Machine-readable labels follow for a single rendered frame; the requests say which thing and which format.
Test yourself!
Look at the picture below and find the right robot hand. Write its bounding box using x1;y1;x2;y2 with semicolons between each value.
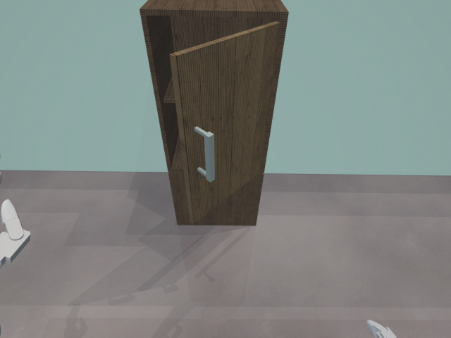
366;320;397;338

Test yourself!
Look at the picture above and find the handle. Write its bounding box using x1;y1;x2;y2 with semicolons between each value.
194;126;215;182

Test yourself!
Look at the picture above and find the left robot hand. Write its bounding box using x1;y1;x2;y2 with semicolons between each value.
0;172;30;268

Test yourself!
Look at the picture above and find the cupboard door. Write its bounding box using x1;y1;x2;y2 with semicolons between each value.
170;21;281;224

